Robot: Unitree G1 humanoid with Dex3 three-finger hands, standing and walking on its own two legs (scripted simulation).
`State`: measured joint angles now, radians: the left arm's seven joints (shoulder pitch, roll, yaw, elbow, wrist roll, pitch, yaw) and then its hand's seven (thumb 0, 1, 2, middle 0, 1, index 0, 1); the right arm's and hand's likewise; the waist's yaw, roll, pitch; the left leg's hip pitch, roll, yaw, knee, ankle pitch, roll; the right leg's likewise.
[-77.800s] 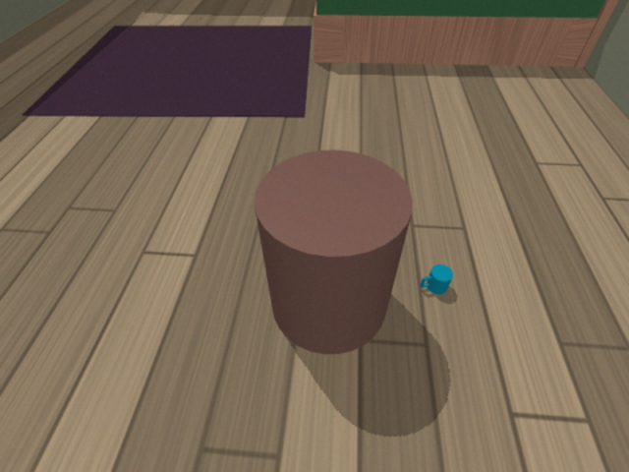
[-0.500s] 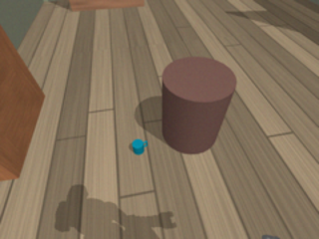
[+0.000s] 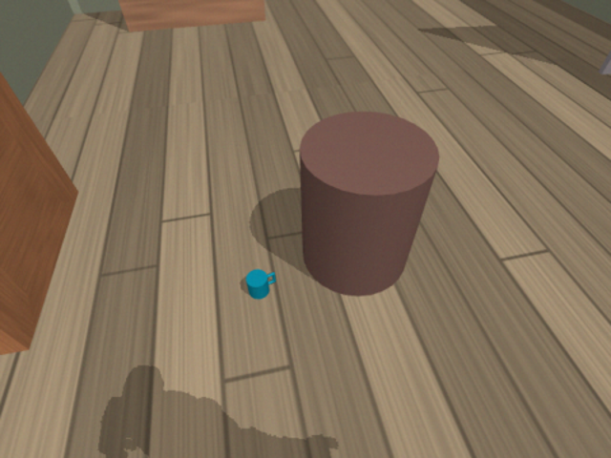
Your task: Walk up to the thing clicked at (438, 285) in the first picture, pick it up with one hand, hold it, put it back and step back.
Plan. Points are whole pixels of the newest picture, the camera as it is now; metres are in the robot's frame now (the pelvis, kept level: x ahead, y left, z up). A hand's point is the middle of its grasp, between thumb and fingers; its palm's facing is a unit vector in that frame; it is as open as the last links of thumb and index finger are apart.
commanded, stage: stand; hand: left
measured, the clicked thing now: (261, 282) +0.85 +0.21 -0.74
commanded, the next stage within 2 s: walk up in 0.22 s
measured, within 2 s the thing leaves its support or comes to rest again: neither
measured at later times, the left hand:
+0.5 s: hand out of the picture +0.06 +0.31 -0.16, palm faces +0.02 -0.93 -0.37, open 7.4 cm
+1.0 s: hand (153, 357) +0.31 +0.28 -0.14, palm faces -0.03 -0.91 -0.41, open 7.3 cm
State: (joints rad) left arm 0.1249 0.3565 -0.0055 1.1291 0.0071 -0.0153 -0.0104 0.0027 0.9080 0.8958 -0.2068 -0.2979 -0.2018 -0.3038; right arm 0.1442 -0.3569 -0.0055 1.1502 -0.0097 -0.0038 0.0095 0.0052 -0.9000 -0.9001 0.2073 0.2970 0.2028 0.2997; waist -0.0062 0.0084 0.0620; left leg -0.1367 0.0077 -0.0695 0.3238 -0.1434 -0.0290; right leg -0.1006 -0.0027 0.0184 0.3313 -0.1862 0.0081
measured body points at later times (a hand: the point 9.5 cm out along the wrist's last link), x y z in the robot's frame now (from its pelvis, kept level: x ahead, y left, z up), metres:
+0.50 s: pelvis +0.05 +0.03 -0.01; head +0.05 +0.04 +0.43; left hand +0.05 +0.36 -0.14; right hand +0.13 -0.30 -0.12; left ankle +0.11 +0.15 -0.75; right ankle +0.00 -0.12 -0.75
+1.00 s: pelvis +0.21 +0.01 -0.02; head +0.22 -0.01 +0.42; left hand +0.31 +0.33 -0.11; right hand +0.24 -0.30 -0.16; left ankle +0.15 +0.14 -0.69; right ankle +0.27 -0.10 -0.75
